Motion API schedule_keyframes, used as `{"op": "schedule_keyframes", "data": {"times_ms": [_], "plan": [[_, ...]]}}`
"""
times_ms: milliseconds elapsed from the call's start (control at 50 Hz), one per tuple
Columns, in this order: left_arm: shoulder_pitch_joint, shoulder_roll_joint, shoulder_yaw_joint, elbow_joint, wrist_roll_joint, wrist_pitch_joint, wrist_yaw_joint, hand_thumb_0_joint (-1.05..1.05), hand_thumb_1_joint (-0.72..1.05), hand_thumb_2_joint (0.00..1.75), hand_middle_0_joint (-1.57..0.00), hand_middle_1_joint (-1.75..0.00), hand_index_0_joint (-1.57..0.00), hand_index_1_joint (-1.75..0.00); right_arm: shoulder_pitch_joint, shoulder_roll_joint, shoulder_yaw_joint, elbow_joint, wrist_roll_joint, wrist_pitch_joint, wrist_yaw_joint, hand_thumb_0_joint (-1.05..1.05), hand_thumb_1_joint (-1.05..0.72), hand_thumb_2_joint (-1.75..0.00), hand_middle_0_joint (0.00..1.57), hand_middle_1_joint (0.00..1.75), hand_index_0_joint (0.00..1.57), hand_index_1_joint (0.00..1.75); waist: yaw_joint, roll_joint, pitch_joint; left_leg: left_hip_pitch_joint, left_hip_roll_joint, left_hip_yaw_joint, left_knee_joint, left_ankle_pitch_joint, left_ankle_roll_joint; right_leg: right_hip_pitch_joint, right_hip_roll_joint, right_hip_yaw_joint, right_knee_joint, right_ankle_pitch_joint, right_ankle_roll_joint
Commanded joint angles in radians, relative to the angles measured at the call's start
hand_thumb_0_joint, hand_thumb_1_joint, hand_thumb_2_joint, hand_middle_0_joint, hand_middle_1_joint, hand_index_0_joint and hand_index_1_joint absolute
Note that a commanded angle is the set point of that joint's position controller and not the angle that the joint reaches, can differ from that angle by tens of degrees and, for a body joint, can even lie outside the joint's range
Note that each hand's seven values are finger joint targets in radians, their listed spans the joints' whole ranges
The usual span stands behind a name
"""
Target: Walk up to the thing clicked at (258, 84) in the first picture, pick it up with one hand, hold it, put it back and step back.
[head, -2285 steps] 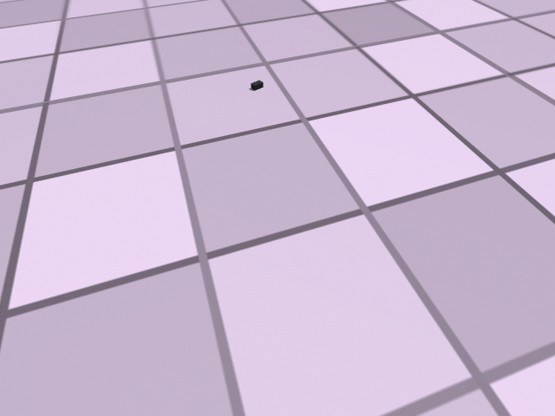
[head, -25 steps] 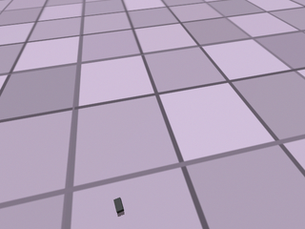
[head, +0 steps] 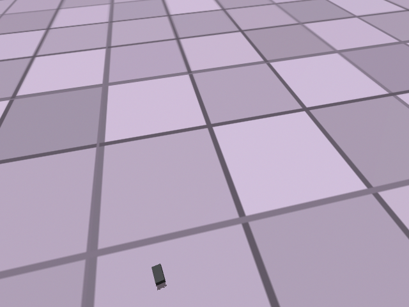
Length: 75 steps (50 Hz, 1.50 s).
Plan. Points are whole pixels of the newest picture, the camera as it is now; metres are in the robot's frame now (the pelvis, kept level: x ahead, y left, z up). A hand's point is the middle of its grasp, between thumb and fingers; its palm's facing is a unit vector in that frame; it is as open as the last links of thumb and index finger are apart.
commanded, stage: stand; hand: left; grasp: from above
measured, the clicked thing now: (158, 274) +0.41 +0.25 -0.76
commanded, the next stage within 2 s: step back in 0.12 s
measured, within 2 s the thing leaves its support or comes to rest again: neither
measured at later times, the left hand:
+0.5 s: hand out of the picture +0.10 +0.31 -0.18, palm faces +0.00 -0.93 -0.36, open 7.4 cm
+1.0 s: hand out of the picture -0.05 +0.30 -0.15, palm faces -0.04 -0.91 -0.40, open 7.4 cm
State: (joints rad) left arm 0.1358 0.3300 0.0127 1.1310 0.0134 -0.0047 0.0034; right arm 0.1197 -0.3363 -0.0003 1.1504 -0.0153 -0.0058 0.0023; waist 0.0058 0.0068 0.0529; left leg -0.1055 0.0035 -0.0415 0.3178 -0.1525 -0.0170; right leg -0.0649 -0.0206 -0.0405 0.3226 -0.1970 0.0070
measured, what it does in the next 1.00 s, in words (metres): walks backwards: left foot, then right foot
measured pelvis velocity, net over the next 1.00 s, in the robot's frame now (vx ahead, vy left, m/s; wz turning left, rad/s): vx -0.17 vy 0.04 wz -0.04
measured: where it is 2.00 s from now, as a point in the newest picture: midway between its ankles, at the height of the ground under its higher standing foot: outside the picture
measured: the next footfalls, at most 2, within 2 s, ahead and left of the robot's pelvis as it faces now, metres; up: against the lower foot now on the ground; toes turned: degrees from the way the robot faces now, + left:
left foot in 0.40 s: -0.01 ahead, +0.14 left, +0.00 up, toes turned -1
right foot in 0.80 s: -0.09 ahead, -0.08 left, +0.00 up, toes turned -2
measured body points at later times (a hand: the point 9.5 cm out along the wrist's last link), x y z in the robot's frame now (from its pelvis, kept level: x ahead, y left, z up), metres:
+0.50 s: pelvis -0.06 +0.05 -0.02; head +0.02 +0.07 +0.42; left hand +0.09 +0.36 -0.16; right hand +0.00 -0.28 -0.13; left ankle -0.05 +0.14 -0.75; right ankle -0.05 -0.11 -0.70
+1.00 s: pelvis -0.17 +0.04 -0.02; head -0.12 +0.02 +0.43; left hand -0.05 +0.34 -0.13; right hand -0.08 -0.28 -0.15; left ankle -0.17 +0.17 -0.67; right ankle -0.13 -0.08 -0.75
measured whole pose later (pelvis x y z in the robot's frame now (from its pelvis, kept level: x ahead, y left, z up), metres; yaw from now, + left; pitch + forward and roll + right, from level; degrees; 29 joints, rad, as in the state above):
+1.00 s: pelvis -0.17 +0.04 -0.02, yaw -2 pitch -3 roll +1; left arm 0.16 0.34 0.06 0.84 0.03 0.05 0.01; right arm 0.16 -0.41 -0.04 0.88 0.00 0.05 -0.01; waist 0.01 0.02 0.16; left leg -0.46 -0.13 -0.13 1.16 -0.48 -0.01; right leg -0.30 -0.01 0.02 0.61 -0.27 -0.02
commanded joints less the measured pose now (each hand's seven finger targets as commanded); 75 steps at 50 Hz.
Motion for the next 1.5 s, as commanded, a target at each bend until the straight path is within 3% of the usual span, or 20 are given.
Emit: {"op": "schedule_keyframes", "data": {"times_ms": [0, 160, 260, 320, 360, 400, 700, 780, 800, 820, 840, 920, 1040, 1120, 1140, 1160, 1180, 1240, 1380, 1480], "plan": [[-0.047, 0.211, 0.041, -0.061, 0.001, -0.025, 0.012, 0.00, 0.90, 0.90, -0.20, -0.30, -0.20, -0.30, -0.046, -0.204, -0.040, -0.066, 0.000, -0.021, -0.016, 0.00, -0.90, -0.90, 0.20, 0.30, 0.20, 0.30, -0.004, -0.012, -0.036, -0.009, 0.113, -0.086, -0.050, 0.085, 0.037, -0.039, -0.110, 0.091, -0.075, 0.045, -0.021], [-0.032, 0.289, 0.103, -0.125, -0.024, -0.008, 0.021, 0.00, 0.90, 0.90, -0.20, -0.30, -0.20, -0.30, -0.019, -0.228, -0.069, -0.141, 0.024, 0.011, -0.007, 0.00, -0.90, -0.90, 0.20, 0.30, 0.20, 0.30, -0.020, -0.056, -0.057, -0.090, 0.048, -0.032, 0.238, 0.296, 0.071, -0.056, -0.158, 0.135, 0.050, 0.374, -0.107], [-0.188, 0.317, 0.115, -0.256, 0.014, 0.008, 0.025, 0.00, 0.90, 0.90, -0.20, -0.30, -0.20, -0.30, 0.087, -0.227, -0.100, -0.204, 0.016, 0.055, 0.005, 0.00, -0.90, -0.90, 0.20, 0.30, 0.20, 0.30, -0.062, -0.204, -0.051, -0.129, -0.012, -0.060, 0.627, -0.373, 0.083, -0.269, -0.366, 0.262, 0.057, 0.338, -0.263], [-0.181, 0.291, 0.101, -0.279, 0.013, 0.015, 0.025, 0.00, 0.90, 0.90, -0.20, -0.30, -0.20, -0.30, 0.117, -0.219, -0.102, -0.218, 0.014, 0.042, 0.004, 0.00, -0.90, -0.90, 0.20, 0.30, 0.20, 0.30, -0.057, -0.165, -0.058, -0.170, 0.000, -0.005, 0.359, -0.205, 0.068, -0.165, -0.263, 0.170, 0.205, 0.355, -0.180], [-0.128, 0.246, 0.092, -0.291, -0.006, 0.035, 0.019, 0.00, 0.90, 0.90, -0.20, -0.30, -0.20, -0.30, 0.090, -0.249, -0.115, -0.236, -0.012, 0.024, -0.002, 0.00, -0.90, -0.90, 0.20, 0.30, 0.20, 0.30, -0.030, 0.033, -0.066, -0.125, 0.079, -0.093, 0.105, 0.296, 0.078, -0.167, -0.103, 0.068, 0.404, 0.212, -0.090], [-0.106, 0.206, 0.090, -0.309, -0.016, 0.049, 0.031, 0.00, 0.90, 0.90, -0.20, -0.30, -0.20, -0.30, 0.096, -0.374, -0.139, -0.265, -0.016, 0.010, -0.007, 0.00, -0.90, -0.90, 0.20, 0.30, 0.20, 0.30, -0.041, 0.195, -0.110, -0.014, 0.303, -0.361, 0.113, 0.717, 0.232, -0.359, 0.115, 0.157, 0.675, -0.457, -0.046], [0.002, 0.227, 0.113, -0.333, 0.003, 0.033, 0.018, 0.00, 0.90, 0.90, -0.20, -0.30, -0.20, -0.30, 0.049, -0.301, -0.120, -0.367, -0.002, 0.011, -0.041, 0.00, -0.90, -0.90, 0.20, 0.30, 0.20, 0.30, -0.042, 0.117, -0.130, 0.046, 0.281, -0.241, 0.192, 0.404, 0.267, -0.328, 0.037, 0.106, 0.504, -0.305, -0.014], [0.110, 0.234, 0.124, -0.294, 0.020, 0.014, 0.011, 0.00, 0.90, 0.90, -0.20, -0.30, -0.20, -0.30, -0.012, -0.276, -0.101, -0.374, 0.013, 0.024, -0.029, 0.00, -0.90, -0.90, 0.20, 0.30, 0.20, 0.30, 0.015, 0.043, -0.123, -0.240, 0.167, -0.125, 0.285, 0.069, 0.135, -0.051, -0.007, 0.128, 0.138, -0.006, -0.073], [0.096, 0.301, 0.140, -0.312, 0.029, 0.009, 0.010, 0.00, 0.90, 0.90, -0.20, -0.30, -0.20, -0.30, -0.005, -0.242, -0.091, -0.383, 0.020, 0.025, -0.026, 0.00, -0.90, -0.90, 0.20, 0.30, 0.20, 0.30, 0.003, -0.130, -0.094, -0.401, 0.048, -0.062, 0.424, -0.138, 0.067, -0.033, -0.174, 0.384, 0.069, 0.006, -0.146], [0.049, 0.399, 0.157, -0.338, 0.017, 0.013, 0.007, 0.00, 0.90, 0.90, -0.20, -0.30, -0.20, -0.30, -0.035, -0.236, -0.099, -0.384, 0.020, 0.032, -0.033, 0.00, -0.90, -0.90, 0.20, 0.30, 0.20, 0.30, 0.044, -0.298, -0.040, -0.384, -0.105, -0.006, 0.688, -0.456, 0.032, -0.231, -0.384, 0.602, -0.035, 0.051, -0.331], [-0.002, 0.381, 0.154, -0.375, 0.025, 0.007, 0.011, 0.00, 0.90, 0.90, -0.20, -0.30, -0.20, -0.30, -0.025, -0.260, -0.108, -0.363, 0.011, 0.037, -0.036, 0.00, -0.90, -0.90, 0.20, 0.30, 0.20, 0.30, 0.029, -0.224, 0.017, -0.346, -0.096, -0.120, 0.856, -0.477, 0.024, -0.336, -0.407, 0.638, -0.034, 0.105, -0.354], [-0.111, 0.282, 0.133, -0.411, 0.019, 0.011, 0.025, 0.00, 0.90, 0.90, -0.20, -0.30, -0.20, -0.30, 0.098, -0.249, -0.098, -0.319, 0.017, 0.032, -0.033, 0.00, -0.90, -0.90, 0.20, 0.30, 0.20, 0.30, -0.035, -0.134, -0.008, -0.342, -0.131, -0.118, 0.932, -0.315, 0.008, -0.261, -0.205, 0.276, 0.067, 0.206, -0.220], [0.004, 0.283, 0.130, -0.420, 0.028, 0.021, 0.034, 0.00, 0.90, 0.90, -0.20, -0.30, -0.20, -0.30, 0.070, -0.234, -0.091, -0.353, 0.006, 0.027, -0.030, 0.00, -0.90, -0.90, 0.20, 0.30, 0.20, 0.30, 0.033, -0.191, -0.092, -0.323, -0.035, -0.039, 0.504, -0.378, 0.002, -0.012, -0.242, 0.272, 0.150, 0.314, -0.223], [-0.006, 0.283, 0.120, -0.434, 0.004, 0.045, 0.019, 0.00, 0.90, 0.90, -0.20, -0.30, -0.20, -0.30, 0.174, -0.228, -0.106, -0.309, -0.012, 0.009, -0.022, 0.00, -0.90, -0.90, 0.20, 0.30, 0.20, 0.30, -0.019, -0.133, -0.121, -0.093, -0.029, 0.042, 0.078, -0.039, 0.034, -0.139, -0.167, 0.201, 0.289, 0.216, -0.135], [0.023, 0.244, 0.109, -0.442, 0.001, 0.048, 0.014, 0.00, 0.90, 0.90, -0.20, -0.30, -0.20, -0.30, 0.158, -0.292, -0.123, -0.322, -0.027, 0.004, -0.022, 0.00, -0.90, -0.90, 0.20, 0.30, 0.20, 0.30, -0.009, 0.006, -0.124, -0.024, 0.124, -0.183, 0.053, -0.019, 0.083, -0.298, -0.089, 0.171, 0.382, 0.040, -0.078], [-0.035, 0.240, 0.112, -0.454, -0.006, 0.043, 0.020, 0.00, 0.90, 0.90, -0.20, -0.30, -0.20, -0.30, 0.082, -0.422, -0.145, -0.346, -0.017, 0.010, -0.011, 0.00, -0.90, -0.90, 0.20, 0.30, 0.20, 0.30, -0.029, 0.264, -0.079, -0.140, 0.352, -0.453, -0.010, 0.064, 0.241, -0.396, 0.103, 0.043, 0.569, -0.345, -0.024], [-0.108, 0.270, 0.131, -0.448, 0.010, 0.043, 0.032, 0.00, 0.90, 0.90, -0.20, -0.30, -0.20, -0.30, 0.069, -0.435, -0.149, -0.355, -0.024, 0.005, -0.013, 0.00, -0.90, -0.90, 0.20, 0.30, 0.20, 0.30, -0.079, 0.222, -0.035, -0.280, 0.410, -0.542, -0.035, 0.093, 0.334, -0.364, 0.103, 0.196, 0.783, -0.463, -0.018], [0.027, 0.237, 0.128, -0.392, -0.017, 0.050, 0.028, 0.00, 0.90, 0.90, -0.20, -0.30, -0.20, -0.30, -0.041, -0.319, -0.109, -0.368, -0.023, 0.000, -0.031, 0.00, -0.90, -0.90, 0.20, 0.30, 0.20, 0.30, 0.029, 0.120, -0.034, -0.160, 0.271, -0.239, 0.092, 0.312, 0.244, -0.436, 0.122, 0.247, 0.970, -0.323, -0.043], [0.029, 0.227, 0.123, -0.406, 0.001, 0.039, 0.015, 0.00, 0.90, 0.90, -0.20, -0.30, -0.20, -0.30, 0.068, -0.300, -0.117, -0.380, -0.016, 0.006, -0.042, 0.00, -0.90, -0.90, 0.20, 0.30, 0.20, 0.30, -0.052, 0.142, -0.079, 0.059, 0.262, -0.203, 0.177, 0.372, 0.283, -0.439, 0.079, 0.165, 0.676, -0.342, 0.029], [0.178, 0.217, 0.127, -0.328, 0.004, 0.025, 0.007, 0.00, 0.90, 0.90, -0.20, -0.30, -0.20, -0.30, -0.009, -0.329, -0.122, -0.407, -0.003, 0.029, -0.033, 0.00, -0.90, -0.90, 0.20, 0.30, 0.20, 0.30, 0.012, 0.203, -0.148, -0.082, 0.216, -0.152, 0.243, 0.214, 0.204, -0.152, 0.043, 0.038, 0.179, -0.119, -0.015]]}}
